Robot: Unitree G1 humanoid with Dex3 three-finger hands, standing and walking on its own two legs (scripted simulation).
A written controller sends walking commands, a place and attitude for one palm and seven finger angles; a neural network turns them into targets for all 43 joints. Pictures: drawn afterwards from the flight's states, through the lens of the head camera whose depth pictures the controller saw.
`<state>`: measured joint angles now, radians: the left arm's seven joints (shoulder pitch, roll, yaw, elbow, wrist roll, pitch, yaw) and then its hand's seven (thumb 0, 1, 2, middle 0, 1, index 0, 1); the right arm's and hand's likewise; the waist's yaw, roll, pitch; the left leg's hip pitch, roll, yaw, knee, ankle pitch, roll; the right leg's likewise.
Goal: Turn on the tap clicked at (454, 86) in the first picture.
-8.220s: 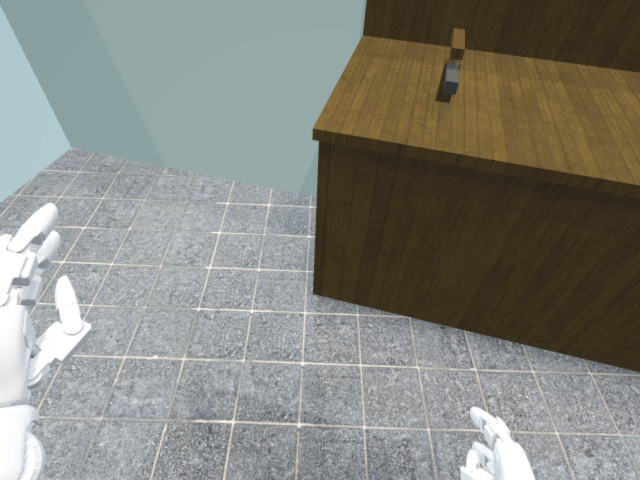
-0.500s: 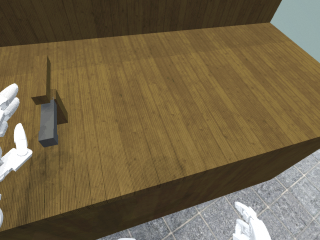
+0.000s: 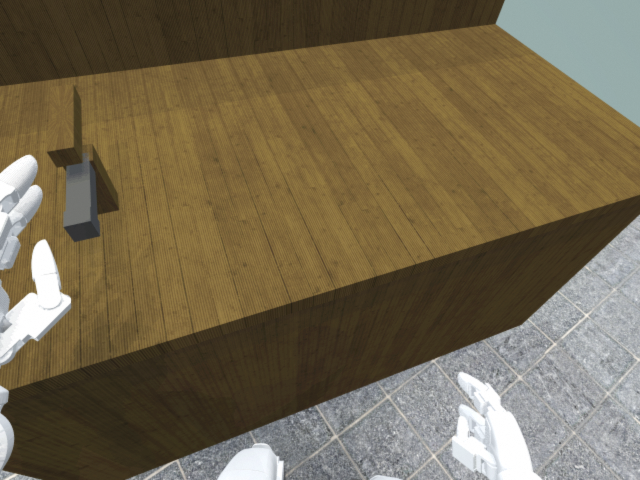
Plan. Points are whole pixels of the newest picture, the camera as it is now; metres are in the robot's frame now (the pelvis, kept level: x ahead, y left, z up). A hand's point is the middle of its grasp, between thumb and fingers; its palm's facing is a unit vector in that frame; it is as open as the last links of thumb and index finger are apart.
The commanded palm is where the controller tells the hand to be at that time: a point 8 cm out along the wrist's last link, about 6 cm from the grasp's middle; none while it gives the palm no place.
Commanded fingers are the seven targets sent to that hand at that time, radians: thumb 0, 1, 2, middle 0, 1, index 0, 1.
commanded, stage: come to a stop and stand still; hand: left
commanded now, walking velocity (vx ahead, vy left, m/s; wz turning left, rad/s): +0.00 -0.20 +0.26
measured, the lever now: (82, 224) +0.36 +0.31 +0.11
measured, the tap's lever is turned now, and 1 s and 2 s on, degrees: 0 0 0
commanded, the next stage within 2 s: none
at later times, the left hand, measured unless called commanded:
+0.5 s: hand out of the picture +0.09 +0.26 +0.18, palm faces +0.45 -0.83 -0.32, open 7.4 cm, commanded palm +0.04 +0.28 +0.19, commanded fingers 0.00 0.90 0.90 -0.20 -0.30 -0.20 -0.30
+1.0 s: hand out of the picture -0.02 +0.27 +0.14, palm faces +0.40 -0.80 -0.46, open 7.4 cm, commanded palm -0.08 +0.29 +0.19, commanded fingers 0.00 0.90 0.90 -0.20 -0.30 -0.20 -0.30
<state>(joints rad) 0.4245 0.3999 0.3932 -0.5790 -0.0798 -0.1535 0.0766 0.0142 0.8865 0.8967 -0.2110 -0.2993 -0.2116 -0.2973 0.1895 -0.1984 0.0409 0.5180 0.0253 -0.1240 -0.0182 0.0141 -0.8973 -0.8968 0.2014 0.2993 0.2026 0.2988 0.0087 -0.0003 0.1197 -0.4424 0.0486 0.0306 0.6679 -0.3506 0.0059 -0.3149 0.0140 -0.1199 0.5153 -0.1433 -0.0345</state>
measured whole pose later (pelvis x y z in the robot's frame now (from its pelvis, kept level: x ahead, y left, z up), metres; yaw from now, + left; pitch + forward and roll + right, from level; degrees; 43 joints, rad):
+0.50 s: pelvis -0.10 -0.01 -0.03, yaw +4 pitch -4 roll -2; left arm 0.33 0.41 0.42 -0.50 -0.07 -0.15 0.02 0.01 0.89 0.90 -0.21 -0.30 -0.21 -0.30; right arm 0.22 -0.15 0.06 0.69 0.03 -0.09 0.02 0.02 -0.90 -0.90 0.20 0.30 0.20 0.30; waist 0.02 -0.05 0.00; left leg -0.58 -0.02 -0.04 1.52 -0.32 0.00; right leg -0.44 0.01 -0.11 0.79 -0.29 -0.06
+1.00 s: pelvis -0.22 +0.00 -0.03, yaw +5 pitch +0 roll -1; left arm 0.48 0.45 0.47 -0.54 -0.07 -0.13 0.04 0.01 0.89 0.90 -0.21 -0.30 -0.21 -0.30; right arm 0.25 -0.22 -0.01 0.64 0.04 -0.08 0.01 0.02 -0.90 -0.90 0.20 0.30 0.20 0.30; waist -0.02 -0.05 0.02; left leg -0.48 0.01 -0.01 1.19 -0.36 0.05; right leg -0.56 0.06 -0.09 0.79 -0.24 -0.10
